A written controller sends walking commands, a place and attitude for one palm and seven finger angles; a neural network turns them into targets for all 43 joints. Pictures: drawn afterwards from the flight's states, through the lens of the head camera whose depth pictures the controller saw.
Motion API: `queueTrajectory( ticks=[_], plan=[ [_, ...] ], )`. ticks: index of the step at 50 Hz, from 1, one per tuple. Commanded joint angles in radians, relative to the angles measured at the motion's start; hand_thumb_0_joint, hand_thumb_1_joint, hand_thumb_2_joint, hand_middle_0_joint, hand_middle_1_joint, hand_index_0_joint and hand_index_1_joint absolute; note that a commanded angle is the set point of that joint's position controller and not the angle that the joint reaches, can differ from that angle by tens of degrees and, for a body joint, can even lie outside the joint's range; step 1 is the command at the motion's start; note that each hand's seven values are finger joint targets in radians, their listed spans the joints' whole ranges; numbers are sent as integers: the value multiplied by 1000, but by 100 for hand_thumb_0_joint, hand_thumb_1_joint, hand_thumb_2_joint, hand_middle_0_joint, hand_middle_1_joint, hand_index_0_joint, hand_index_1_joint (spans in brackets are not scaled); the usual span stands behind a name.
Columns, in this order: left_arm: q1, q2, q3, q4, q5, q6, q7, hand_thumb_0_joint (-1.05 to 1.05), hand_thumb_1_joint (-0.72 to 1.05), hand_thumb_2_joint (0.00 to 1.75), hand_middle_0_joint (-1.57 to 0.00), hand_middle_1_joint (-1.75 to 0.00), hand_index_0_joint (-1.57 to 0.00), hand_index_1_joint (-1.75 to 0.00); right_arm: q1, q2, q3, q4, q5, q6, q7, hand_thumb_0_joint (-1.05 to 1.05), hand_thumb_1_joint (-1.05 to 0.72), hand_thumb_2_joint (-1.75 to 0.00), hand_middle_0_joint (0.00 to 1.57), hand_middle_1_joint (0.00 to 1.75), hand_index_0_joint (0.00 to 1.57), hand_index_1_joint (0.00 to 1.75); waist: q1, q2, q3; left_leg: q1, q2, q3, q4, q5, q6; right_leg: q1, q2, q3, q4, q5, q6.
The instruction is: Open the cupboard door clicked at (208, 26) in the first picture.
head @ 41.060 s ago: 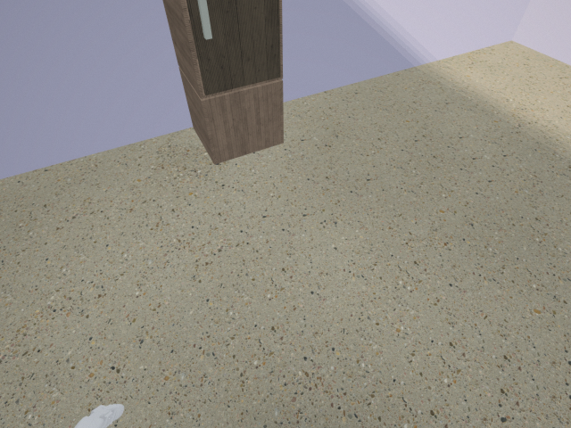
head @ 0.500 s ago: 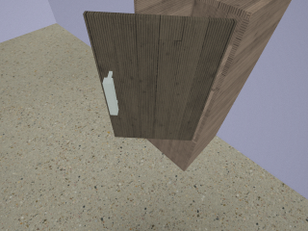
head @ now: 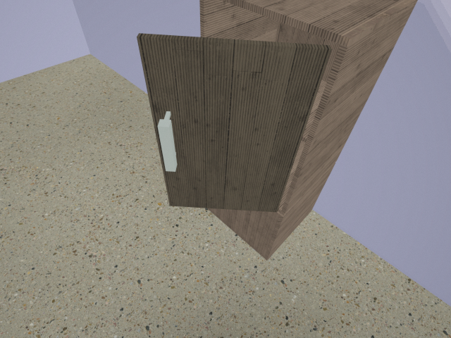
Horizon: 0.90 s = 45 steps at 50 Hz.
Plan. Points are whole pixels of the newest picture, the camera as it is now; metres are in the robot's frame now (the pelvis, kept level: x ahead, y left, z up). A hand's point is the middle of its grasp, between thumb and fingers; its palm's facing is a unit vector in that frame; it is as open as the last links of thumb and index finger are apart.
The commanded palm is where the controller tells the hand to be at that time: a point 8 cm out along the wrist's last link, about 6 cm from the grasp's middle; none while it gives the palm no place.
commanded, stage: come to a stop and stand still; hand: left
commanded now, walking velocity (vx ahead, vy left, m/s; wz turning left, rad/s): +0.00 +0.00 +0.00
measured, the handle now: (169, 141) +0.57 +0.18 -0.01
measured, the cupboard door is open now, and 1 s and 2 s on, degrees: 41 41 41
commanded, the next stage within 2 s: look again from close up in 0.06 s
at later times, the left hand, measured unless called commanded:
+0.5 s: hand out of the picture +0.01 +0.20 -0.17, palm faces +0.00 -0.97 -0.24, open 7.4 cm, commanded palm none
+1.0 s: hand (128, 263) +0.24 +0.19 -0.01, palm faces +0.20 -0.98 -0.09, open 7.6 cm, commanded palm +0.14 +0.24 -0.06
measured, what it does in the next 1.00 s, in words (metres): stands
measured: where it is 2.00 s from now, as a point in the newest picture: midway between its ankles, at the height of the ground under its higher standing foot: outside the picture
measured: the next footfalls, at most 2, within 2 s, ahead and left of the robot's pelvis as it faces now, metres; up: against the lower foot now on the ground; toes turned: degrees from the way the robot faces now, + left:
none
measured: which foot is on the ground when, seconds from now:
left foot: down 0.00-1.00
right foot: down 0.00-1.00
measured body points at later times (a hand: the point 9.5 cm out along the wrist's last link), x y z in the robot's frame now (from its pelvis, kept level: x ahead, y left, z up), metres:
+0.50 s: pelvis +0.01 +0.03 -0.01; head +0.02 +0.01 +0.44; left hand +0.01 +0.25 -0.15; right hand +0.01 -0.19 -0.18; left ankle +0.03 +0.10 -0.74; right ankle +0.01 -0.11 -0.74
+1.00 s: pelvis +0.02 +0.00 -0.02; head +0.03 -0.01 +0.43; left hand +0.23 +0.24 +0.00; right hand +0.15 -0.25 -0.12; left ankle +0.03 +0.10 -0.74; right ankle +0.01 -0.11 -0.74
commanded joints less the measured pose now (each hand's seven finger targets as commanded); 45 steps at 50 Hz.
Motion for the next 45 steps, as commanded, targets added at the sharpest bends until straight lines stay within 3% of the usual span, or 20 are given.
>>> queueTrajectory(
  ticks=[1,7,8,9,10,11,12,16,20,30,37,38,39,40,41,42,43,44,45],
  plan=[
    [73,76,19,-17,-3,-23,5,0,90,90,-20,-30,-20,-30,51,-93,-19,-29,0,-22,-4,0,-90,-90,20,30,20,30,8,20,30,-12,81,-117,-114,-109,-4,-55,-97,126,-128,-84,-21],
    [111,49,11,12,-2,-24,9,0,90,90,-20,-30,-20,-30,74,-79,-16,-12,5,-28,-10,0,-90,-90,20,30,20,30,12,19,47,-16,88,-124,-128,-93,2,-45,-90,114,-110,-26,-19],
    [148,69,-4,41,14,-35,43,0,90,90,-20,-30,-20,-30,-50,-129,-18,-85,6,-36,0,0,-90,-90,20,30,20,30,48,101,109,-70,95,-69,76,-51,-33,-113,-137,148,-99,99,-22],
    [90,121,8,-5,3,-36,32,0,90,90,-20,-30,-20,-30,28,-78,-19,-108,3,-17,5,0,-90,-90,20,30,20,30,-27,110,25,-21,49,-88,72,-171,-28,-158,-154,187,-116,-238,-52],
    [63,116,17,-22,4,-32,24,0,90,90,-20,-30,-20,-30,65,-86,-25,-97,-4,-17,5,0,-90,-90,20,30,20,30,-35,132,54,-33,55,-98,47,-196,-12,-211,-131,157,-82,-307,-56],
    [76,100,14,-18,3,-35,22,0,90,90,-20,-30,-20,-30,95,-90,-24,-95,-5,-19,6,0,-90,-90,20,30,20,30,-38,136,13,-54,70,-120,15,-207,-1,-182,-97,132,-38,-264,-55],
    [83,80,12,-17,5,-36,21,0,90,90,-20,-30,-20,-30,101,-89,-21,-101,-9,-28,6,0,-90,-90,20,30,20,30,-25,176,7,-79,87,-148,-29,-202,9,-137,-77,92,7,-176,-49],
    [122,24,4,2,7,-29,13,0,90,90,-20,-30,-20,-30,57,-117,-27,-129,-1,-35,1,0,-90,-90,20,30,20,30,9,38,32,-131,115,-204,-123,-287,37,-89,-50,66,54,-108,-30],
    [103,34,5,3,4,-32,13,0,90,90,-20,-30,-20,-30,65,-123,-24,-116,0,-42,0,0,-90,-90,20,30,20,30,7,-24,63,-101,103,-185,-125,-213,36,-99,-66,87,32,-77,-25],
    [68,81,15,-3,0,-34,15,0,90,90,-20,-30,-20,-30,48,-134,-15,-79,0,-54,-4,0,-90,-90,20,30,20,30,10,-3,7,14,92,-119,-79,48,31,-54,-92,108,7,54,-19],
    [45,98,15,0,1,-30,14,0,90,90,-20,-30,-20,-30,19,-130,-14,-59,2,-50,-7,0,-90,-90,20,30,20,30,12,9,24,29,92,-103,-66,79,26,-41,-98,113,-18,95,-19],
    [40,101,15,-1,0,-31,14,0,90,90,-20,-30,-20,-30,16,-134,-14,-58,2,-49,-7,0,-90,-90,20,30,20,30,10,6,22,30,90,-104,-62,88,24,-39,-97,119,-17,107,-20],
    [84,99,9,25,9,-28,49,0,90,90,-20,-30,-20,-30,-31,-168,-19,-121,14,-41,-2,0,-90,-90,20,30,20,30,25,-89,49,-33,130,-97,94,149,-3,-62,-125,139,-30,215,-5],
    [-667,357,201,-1516,-176,-242,45,0,88,89,-20,-32,-20,-32,-23,-314,-58,-471,60,-183,-38,0,-90,-90,20,30,20,30,-92,102,-454,241,2,-129,19,262,-10,-19,-11,37,73,272,-22],
    [-163,269,157,-1249,-104,-196,64,0,85,88,-20,-33,-20,-33,-91,-229,-21,-416,52,-278,-70,0,-90,-90,20,30,20,30,23,264,-437,338,53,-131,-2,403,-20,-72,5,35,142,88,-29],
    [-118,225,129,-1144,-123,-151,104,0,83,87,-21,-34,-21,-34,-93,-230,-26,-350,56,-301,-72,0,-90,-90,20,30,20,30,13,282,-360,229,40,-114,4,322,-49,-91,-6,16,146,-7,-22],
    [156,-38,-20,-959,-149,-68,93,0,81,86,-21,-36,-21,-36,-62,-182,-32,-344,67,-299,-59,0,-90,-90,20,30,20,30,-19,184,-195,159,50,-133,-18,233,-38,-159,-2,1,123,-36,-9],
    [-18,3,15,-1103,-182,-98,76,0,78,85,-21,-37,-21,-37,-82,-228,-43,-420,64,-306,-48,0,-90,-90,20,30,20,30,-33,137,-51,53,36,-147,4,121,-28,-190,-7,-10,106,-19,-5],
    [-30,57,70,-1097,-177,-150,54,0,76,84,-21,-39,-21,-39,-86,-251,-63,-444,51,-316,-47,0,-90,-90,20,30,20,30,-48,100,-53,14,22,-143,58,61,-22,-230,-3,-16,93,-8,-6]
  ],
)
